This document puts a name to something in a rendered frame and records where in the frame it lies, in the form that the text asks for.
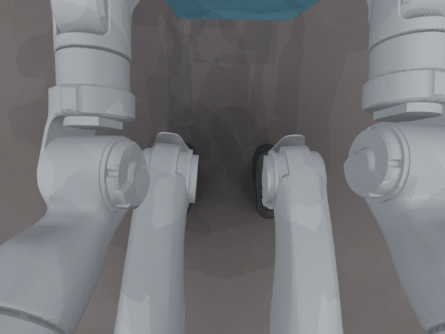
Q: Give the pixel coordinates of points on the robot left upper arm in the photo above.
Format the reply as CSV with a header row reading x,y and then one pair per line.
x,y
49,272

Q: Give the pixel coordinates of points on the robot right upper arm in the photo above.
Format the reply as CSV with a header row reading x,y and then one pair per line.
x,y
399,169

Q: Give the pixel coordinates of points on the carton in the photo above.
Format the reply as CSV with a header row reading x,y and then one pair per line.
x,y
263,10

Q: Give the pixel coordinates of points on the left robot forearm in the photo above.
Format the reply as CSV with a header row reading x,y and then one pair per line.
x,y
92,45

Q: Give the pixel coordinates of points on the right robot forearm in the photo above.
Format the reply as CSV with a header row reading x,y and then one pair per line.
x,y
407,62

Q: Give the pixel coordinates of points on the robot shin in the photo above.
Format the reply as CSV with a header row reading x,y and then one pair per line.
x,y
294,140
164,137

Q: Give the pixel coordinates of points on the robot left shin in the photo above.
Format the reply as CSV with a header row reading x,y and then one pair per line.
x,y
164,137

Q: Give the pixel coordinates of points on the robot right shin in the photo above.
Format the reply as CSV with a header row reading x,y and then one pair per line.
x,y
294,140

